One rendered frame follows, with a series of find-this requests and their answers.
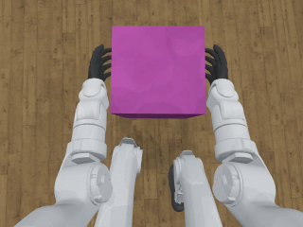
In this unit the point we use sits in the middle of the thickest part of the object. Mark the left robot forearm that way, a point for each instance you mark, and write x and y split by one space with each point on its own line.
88 137

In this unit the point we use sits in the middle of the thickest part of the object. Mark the right robot hand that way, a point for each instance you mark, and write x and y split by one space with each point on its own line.
219 69

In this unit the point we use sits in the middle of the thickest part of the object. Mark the left robot hand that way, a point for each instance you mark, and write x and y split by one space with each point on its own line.
96 67

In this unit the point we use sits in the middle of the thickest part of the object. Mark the right robot thigh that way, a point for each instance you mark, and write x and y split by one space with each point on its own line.
199 205

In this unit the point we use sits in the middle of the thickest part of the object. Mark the carton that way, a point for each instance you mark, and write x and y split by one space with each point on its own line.
158 72

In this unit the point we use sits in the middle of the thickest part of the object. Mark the right robot forearm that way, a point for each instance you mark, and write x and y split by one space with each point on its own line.
233 142

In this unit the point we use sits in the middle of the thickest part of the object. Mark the robot right upper arm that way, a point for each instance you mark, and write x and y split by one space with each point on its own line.
249 192

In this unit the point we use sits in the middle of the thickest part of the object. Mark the robot left shin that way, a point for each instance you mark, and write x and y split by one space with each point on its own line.
124 141

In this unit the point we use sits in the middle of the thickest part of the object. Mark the robot left upper arm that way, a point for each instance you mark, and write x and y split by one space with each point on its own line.
80 190

